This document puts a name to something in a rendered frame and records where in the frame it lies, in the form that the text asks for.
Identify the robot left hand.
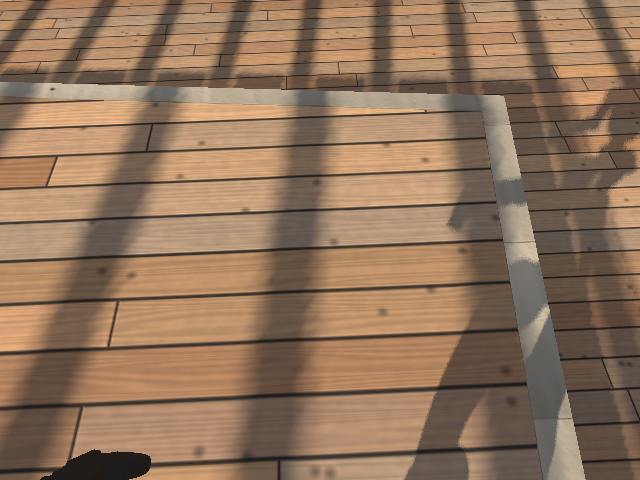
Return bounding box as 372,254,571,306
40,449,151,480

